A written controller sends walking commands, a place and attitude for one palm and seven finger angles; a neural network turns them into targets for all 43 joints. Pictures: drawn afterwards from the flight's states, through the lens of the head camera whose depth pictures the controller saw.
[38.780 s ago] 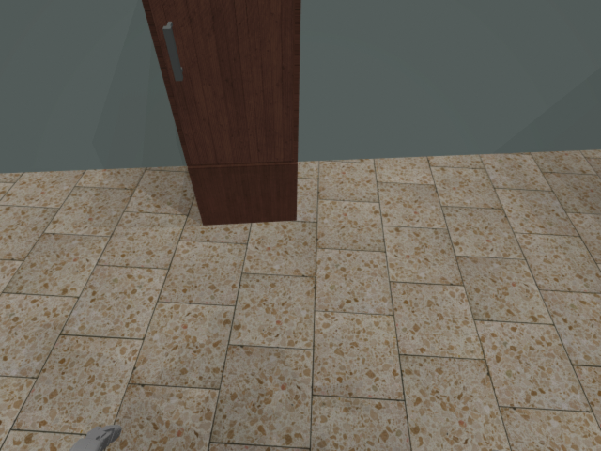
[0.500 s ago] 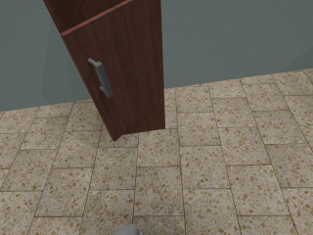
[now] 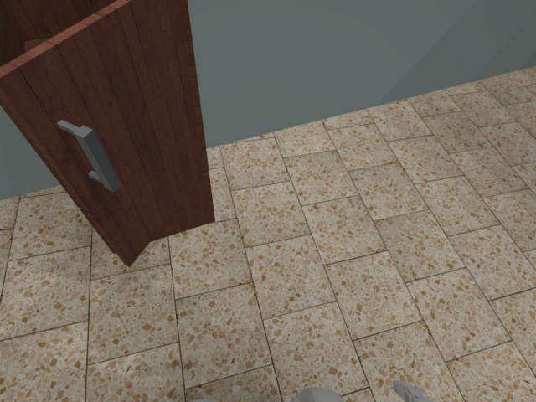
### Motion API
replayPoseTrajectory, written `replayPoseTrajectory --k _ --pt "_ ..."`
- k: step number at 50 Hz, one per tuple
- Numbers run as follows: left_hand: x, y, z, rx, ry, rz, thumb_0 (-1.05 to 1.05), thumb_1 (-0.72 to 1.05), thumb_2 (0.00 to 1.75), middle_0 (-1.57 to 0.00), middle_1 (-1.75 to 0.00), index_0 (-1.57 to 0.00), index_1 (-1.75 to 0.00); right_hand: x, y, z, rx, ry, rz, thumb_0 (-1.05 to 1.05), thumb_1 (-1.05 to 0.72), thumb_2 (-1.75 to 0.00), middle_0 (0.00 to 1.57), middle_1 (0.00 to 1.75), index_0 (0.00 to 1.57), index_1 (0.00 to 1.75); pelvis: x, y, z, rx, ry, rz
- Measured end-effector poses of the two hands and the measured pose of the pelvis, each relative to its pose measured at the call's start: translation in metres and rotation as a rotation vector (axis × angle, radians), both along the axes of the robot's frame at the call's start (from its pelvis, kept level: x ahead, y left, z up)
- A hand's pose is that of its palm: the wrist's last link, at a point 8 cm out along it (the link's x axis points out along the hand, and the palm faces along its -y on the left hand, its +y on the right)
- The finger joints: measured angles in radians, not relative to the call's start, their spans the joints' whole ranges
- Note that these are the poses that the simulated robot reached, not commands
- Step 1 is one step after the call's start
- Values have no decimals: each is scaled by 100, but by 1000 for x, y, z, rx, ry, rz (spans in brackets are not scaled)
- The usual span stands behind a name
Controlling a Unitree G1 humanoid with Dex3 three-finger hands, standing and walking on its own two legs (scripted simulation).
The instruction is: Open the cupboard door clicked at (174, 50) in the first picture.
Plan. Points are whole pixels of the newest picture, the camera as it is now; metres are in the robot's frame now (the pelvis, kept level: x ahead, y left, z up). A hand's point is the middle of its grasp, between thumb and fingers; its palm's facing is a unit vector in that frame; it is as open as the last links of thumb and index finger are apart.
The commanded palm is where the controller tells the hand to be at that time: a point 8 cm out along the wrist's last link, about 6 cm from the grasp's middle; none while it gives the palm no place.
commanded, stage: walk to a spot facing it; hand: left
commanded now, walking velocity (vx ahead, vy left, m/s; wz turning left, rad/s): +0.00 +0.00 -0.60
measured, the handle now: (90, 157) +0.46 +0.36 +0.02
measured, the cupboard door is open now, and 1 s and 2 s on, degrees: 41 41 41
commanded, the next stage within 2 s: none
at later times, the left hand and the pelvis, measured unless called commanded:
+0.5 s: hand (191, 364) +0.18 +0.14 -0.17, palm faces -0.32 -0.92 -0.23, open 7.4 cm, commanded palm none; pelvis +0.03 -0.02 +0.00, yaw -19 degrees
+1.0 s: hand (242, 321) +0.26 +0.07 -0.15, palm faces -0.55 -0.79 -0.27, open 7.4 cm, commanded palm none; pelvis +0.07 -0.05 +0.00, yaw -37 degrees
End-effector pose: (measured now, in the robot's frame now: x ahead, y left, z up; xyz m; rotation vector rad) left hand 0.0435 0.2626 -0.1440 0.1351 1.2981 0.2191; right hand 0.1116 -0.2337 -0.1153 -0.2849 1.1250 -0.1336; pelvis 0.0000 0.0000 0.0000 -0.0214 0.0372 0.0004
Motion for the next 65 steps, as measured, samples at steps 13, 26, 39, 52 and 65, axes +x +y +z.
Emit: replayPoseTrajectory --k 13,26,39,52,65 --pt "119 -39 14 67 -132 -302 0 90 90 -20 -30 -20 -30 -122 -59 -36 21 204 -311 1 -90 -89 21 30 21 30 14 -24 -17 12 -19 -189" --pt "152 -71 1 -15 -65 -442 0 90 89 -20 -30 -20 -30 -97 -48 -9 5 65 -453 1 -90 -90 20 30 20 29 37 -13 -6 12 -4 -349" --pt "221 -106 17 -39 -114 -605 1 90 90 -20 -30 -20 -30 -140 -15 -8 55 114 -597 1 -90 -89 21 30 21 30 55 -19 3 -19 -9 -516" --pt "231 -155 22 20 -72 -732 0 90 89 -20 -30 -20 -30 -162 -62 -16 84 125 -766 1 -90 -89 20 30 20 29 73 -58 2 21 -20 -668" --pt "296 -179 -10 -27 110 -830 1 90 89 -20 -30 -20 -30 -64 -90 5 -30 -69 -836 1 -90 -89 20 30 20 30 164 -86 -5 -4 -10 -839"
